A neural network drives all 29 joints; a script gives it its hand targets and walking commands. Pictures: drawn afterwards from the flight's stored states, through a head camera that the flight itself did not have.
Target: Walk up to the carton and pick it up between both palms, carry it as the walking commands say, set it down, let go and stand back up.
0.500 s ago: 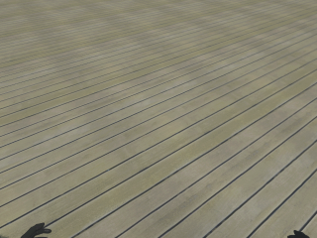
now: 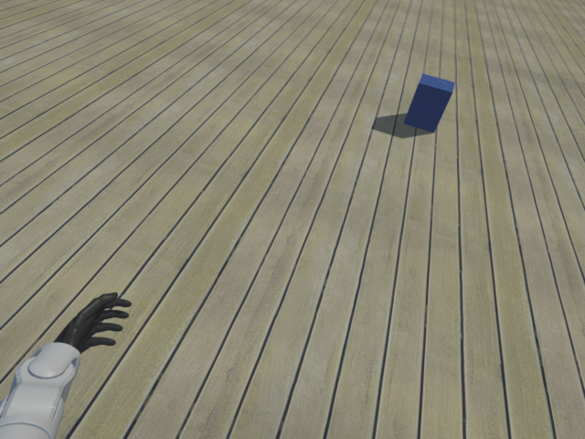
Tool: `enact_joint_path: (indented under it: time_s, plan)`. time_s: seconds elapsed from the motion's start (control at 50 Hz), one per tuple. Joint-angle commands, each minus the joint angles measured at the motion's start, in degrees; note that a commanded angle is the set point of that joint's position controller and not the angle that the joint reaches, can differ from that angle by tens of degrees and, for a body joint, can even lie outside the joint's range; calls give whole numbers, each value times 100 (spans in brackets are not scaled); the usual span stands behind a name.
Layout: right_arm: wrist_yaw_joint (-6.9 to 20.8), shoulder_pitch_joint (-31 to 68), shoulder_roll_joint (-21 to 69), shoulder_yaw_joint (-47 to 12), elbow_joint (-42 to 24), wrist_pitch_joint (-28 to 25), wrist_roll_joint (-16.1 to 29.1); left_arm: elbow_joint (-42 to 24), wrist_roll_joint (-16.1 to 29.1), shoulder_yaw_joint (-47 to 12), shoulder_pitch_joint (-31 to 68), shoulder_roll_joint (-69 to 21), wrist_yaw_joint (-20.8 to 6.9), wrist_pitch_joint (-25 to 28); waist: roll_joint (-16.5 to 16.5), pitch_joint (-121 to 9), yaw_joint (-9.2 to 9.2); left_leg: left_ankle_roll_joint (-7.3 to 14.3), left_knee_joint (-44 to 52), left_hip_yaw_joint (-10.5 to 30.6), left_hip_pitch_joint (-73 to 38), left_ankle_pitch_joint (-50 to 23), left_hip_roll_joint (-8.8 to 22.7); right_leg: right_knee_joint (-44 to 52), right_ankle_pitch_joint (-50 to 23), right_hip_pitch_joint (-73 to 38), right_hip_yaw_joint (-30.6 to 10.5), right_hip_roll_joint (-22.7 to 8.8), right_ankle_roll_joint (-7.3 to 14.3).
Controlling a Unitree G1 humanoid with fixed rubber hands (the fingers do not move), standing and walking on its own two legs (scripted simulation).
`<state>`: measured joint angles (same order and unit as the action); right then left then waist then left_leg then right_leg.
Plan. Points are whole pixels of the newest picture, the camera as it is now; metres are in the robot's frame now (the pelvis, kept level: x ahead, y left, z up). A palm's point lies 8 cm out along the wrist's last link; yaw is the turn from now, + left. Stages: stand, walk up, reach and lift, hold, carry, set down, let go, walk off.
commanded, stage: walk up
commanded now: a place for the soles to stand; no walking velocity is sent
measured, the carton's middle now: (428, 103) +2.13 -1.33 -0.62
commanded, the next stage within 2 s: none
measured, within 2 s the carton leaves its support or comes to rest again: neither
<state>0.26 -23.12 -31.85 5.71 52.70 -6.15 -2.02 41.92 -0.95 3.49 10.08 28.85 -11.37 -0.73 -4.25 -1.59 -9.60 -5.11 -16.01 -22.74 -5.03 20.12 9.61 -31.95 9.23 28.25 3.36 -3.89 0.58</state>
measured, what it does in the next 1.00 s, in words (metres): walks ahead, turning right: right foot, then left foot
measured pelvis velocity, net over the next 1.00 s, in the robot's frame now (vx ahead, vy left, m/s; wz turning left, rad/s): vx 0.58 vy -0.19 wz -0.43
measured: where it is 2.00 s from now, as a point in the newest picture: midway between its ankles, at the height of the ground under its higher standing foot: (348, 247)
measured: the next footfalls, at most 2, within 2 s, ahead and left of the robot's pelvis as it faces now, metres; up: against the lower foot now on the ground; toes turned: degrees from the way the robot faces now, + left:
right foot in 0.04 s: +0.16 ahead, -0.14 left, +0.00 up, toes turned -5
left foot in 0.32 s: +0.39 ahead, +0.09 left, +0.00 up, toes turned -2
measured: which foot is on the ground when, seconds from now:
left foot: down 0.00-0.04, up 0.06-0.30, down 0.32-0.74, up 0.76-1.00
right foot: up 0.00-0.02, down 0.04-0.32, up 0.34-0.70, down 0.72-1.00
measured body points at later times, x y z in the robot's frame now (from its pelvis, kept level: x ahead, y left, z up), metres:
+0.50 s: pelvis +0.30 -0.04 +0.00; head +0.31 -0.02 +0.45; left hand +0.52 +0.25 -0.10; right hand +0.31 -0.42 -0.04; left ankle +0.35 +0.09 -0.73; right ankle +0.29 -0.18 -0.68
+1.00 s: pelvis +0.58 -0.19 +0.00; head +0.61 -0.20 +0.45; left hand +0.79 +0.10 -0.09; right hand +0.56 -0.55 -0.08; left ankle +0.77 -0.12 -0.71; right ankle +0.49 -0.27 -0.74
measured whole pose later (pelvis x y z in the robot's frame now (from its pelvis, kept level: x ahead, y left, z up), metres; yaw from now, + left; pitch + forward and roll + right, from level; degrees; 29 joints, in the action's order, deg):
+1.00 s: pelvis +0.58 -0.19 +0.00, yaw -25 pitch +1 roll -2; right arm 4.1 -12.9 -27.9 3.4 46.9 -6.6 -0.6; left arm 45.5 -0.3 4.2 -16.2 28.1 -5.2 4.7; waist 1.7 2.2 3.4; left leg 0.3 -38.7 -4.4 32.6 8.8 8.8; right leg -27.4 19.2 9.1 3.0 2.3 2.1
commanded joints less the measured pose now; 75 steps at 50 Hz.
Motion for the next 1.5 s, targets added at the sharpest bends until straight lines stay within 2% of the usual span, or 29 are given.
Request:
enact_joint_path:
  time_s: [0.0, 0.02, 0.04, 0.06, 0.1, 0.16, 0.24, 0.3, 0.32, 0.34, 0.38, 0.42, 0.58, 0.66, 0.7, 0.72, 0.74, 0.76, 0.78, 0.84, 0.96, 1.04, 1.06, 1.08, 1.1, 1.18, 1.3, 1.42, 1.48]
  plan:
    - [-33, 499, -1349, 315, -424, 12, 22, -101, -12, 297, -500, 888, 166, 91, 1048, -478, 1067, 1316, -1674, 347, 946, -3699, 739, 436, 371, -2092, 377, 560, 483]
    - [-43, 636, -1183, 264, -615, -17, 8, 180, -83, 487, -1671, 1321, 289, 75, 710, -1029, 1696, 1108, -3410, 267, 2269, -3493, 454, 479, 934, -3927, -75, 518, 863]
    - [-3, 522, -704, 50, -881, -99, 75, 192, -65, 728, -2173, 1933, 432, 53, -1004, -1288, 2035, 804, -5208, 666, 5132, 165, -291, 611, 1513, -5858, -2556, -940, 1464]
    - [14, 884, -944, -30, -1028, -206, 188, 61, 93, 774, -2176, 2085, 555, -3, -783, -1171, 2017, 786, -5724, 1861, 5796, 814, -444, 1169, 1016, -5567, -3631, -1313, 1900]
    - [56, 1004, -1093, 109, -1014, -299, 223, -129, 169, 621, -1658, 1433, 632, 90, 250, -534, 1503, 678, -4972, 2276, 5103, 60, 103, 1191, -178, -4191, -2600, -1060, 1547]
    - [110, 288, -956, 186, -745, -224, 141, -380, 74, 503, -1045, 1129, 557, 261, -256, -266, 942, 505, -3600, 2049, 3637, 306, 28, 1084, -312, -1982, -1615, -436, 1449]
    - [220, 691, -607, 142, -908, -251, 124, -409, 23, 407, -1223, 1066, 402, 403, -470, 117, 919, 594, -2305, 1773, 2496, -899, -242, 1582, 1589, -283, -1929, -522, 1392]
    - [122, -744, -1029, 421, -529, -343, 38, -474, 25, 196, -1062, 667, 390, 458, 558, -298, -74, 951, -1656, 2033, -940, -866, -274, -419, 1657, 2035, -1117, 204, 754]
    - [23, -1557, -1550, 590, -466, -387, -42, -563, 31, 57, -1144, 252, 450, 533, 1954, -830, -468, 1211, -446, 4006, -1574, 1338, 1222, -2388, 1383, 2526, -503, 946, 368]
    - [-11, -807, -1911, 592, -766, -379, 78, -503, 7, 113, -1466, 639, 529, 506, 1704, -705, 32, 1716, 792, 6031, -570, 3483, 2365, -3702, 1597, 2564, -846, 725, 177]
    - [-17, 467, -1482, 391, -1028, -313, 213, -187, -25, 255, -1569, 1334, 476, 489, 790, -205, 521, 1934, 496, 4861, 369, 2964, 1955, -4017, 1021, 2289, -970, -164, -18]
    - [-8, 825, -1237, 286, -1075, -316, 171, -54, 32, 309, -1711, 1173, 384, 452, 1062, 245, 757, 1679, 648, 3517, 1226, 1880, 1564, -2905, 886, 1732, -1057, -597, -85]
    - [137, 852, -1321, 270, -828, -309, 79, 87, 45, 211, -765, 584, 78, 331, 1043, 356, 742, 1401, 719, 1125, 1399, -288, 862, -416, -430, 118, 24, -173, -28]
    - [87, 898, -1446, 286, -659, -187, 83, 182, 50, 266, -869, 734, 172, 304, 1045, 181, 990, 1364, -220, 990, 1230, -1425, 959, -188, 141, -790, 399, 194, 272]
    - [62, 744, -1159, 176, -620, -117, 62, 537, 9, 501, -2441, 1184, 368, 327, 37, -601, 1824, 1161, -3015, 668, 2286, -2615, 467, 188, 833, -3186, 183, 531, 657]
    - [82, 658, -627, -21, -878, -153, 132, 584, -33, 742, -3176, 1841, 528, 347, -1451, -799, 2178, 852, -4877, 903, 4311, -518, -93, 852, 2069, -4434, -2170, -841, 1093]
    - [74, 831, -867, -22, -1035, -209, 273, 393, 134, 776, -2882, 2165, 633, 365, -1341, -1021, 1933, 755, -5679, 1860, 5437, 722, -533, 1718, 1939, -4657, -4239, -1656, 1662]
    - [61, 1088, -1085, -24, -1044, -222, 303, 282, 217, 723, -2555, 1929, 692, 358, -278, -732, 1726, 839, -5701, 2357, 5419, 405, -61, 1508, 1216, -4367, -3534, -1637, 1612]
    - [85, 989, -1066, 16, -931, -241, 286, 177, 193, 622, -2297, 1599, 731, 409, 27, -458, 1497, 773, -5353, 2410, 5131, 16, 104, 1370, 337, -3752, -2878, -1390, 1488]
    - [194, 378, -989, 81, -652, -145, 148, 25, 128, 448, -1924, 1137, 729, 558, -251, -126, 1035, 538, -4142, 2258, 4106, -239, 201, 1336, -683, -2201, -1429, -776, 1274]
    - [410, 1213, -556, 52, -936, -119, 156, -149, 66, 358, -2042, 1180, 623, 667, -324, 265, 1124, 552, -2012, 1708, 2899, -1566, -191, 1786, 892, -958, -1051, -651, 1212]
    - [309, -168, -879, 323, -546, -148, 161, -107, 26, 206, -2040, 956, 666, 635, 615, -225, 222, 885, -1535, 1578, -53, -1109, -515, -309, -217, 61, -477, -238, 797]
    - [211, -1012, -1259, 526, -446, -172, 63, -155, 57, 63, -2182, 599, 696, 644, 1592, -779, -164, 1151, -979, 2946, -1080, 240, 489, -2288, -120, 741, -8, 297, 484]
    - [153, -879, -1684, 570, -666, -211, 104, -252, 147, 45, -2448, 521, 753, 647, 1943, -817, 82, 1647, 305, 5648, -1077, 1841, 1894, -3480, 1745, 1782, -524, 898, 263]
    - [132, -170, -1622, 528, -825, -173, 282, -105, 97, 162, -2520, 1146, 791, 605, 937, -707, 384, 1994, 359, 5602, -384, 2605, 1892, -4147, 1526, 1735, -1101, 471, 194]
    - [135, 680, -985, 243, -1047, -185, 220, 99, 78, 230, -2466, 982, 613, 513, 1047, 324, 837, 1780, 535, 3181, 1429, 934, 1173, -2942, 843, 1267, -872, -481, -20]
    - [234, 535, -1150, 252, -1025, -281, 186, 116, 7, 263, -1514, 633, 342, 387, 1072, 453, 759, 1606, 720, 1895, 1634, 199, 714, -958, -214, 553, -241, -349, -124]
    - [169, 519, -1262, 244, -787, -171, 182, 125, 37, 324, -831, 598, 326, 389, 1007, 432, 781, 1434, 264, 1612, 1156, -1113, 852, -151, -336, -206, 140, -104, 121]
    - [101, 384, -1053, 166, -722, -125, 123, 398, 14, 509, -1957, 953, 469, 416, 279, -212, 1411, 1243, -2130, 1165, 1774, -2789, 481, 296, 443, -2387, 185, 306, 455]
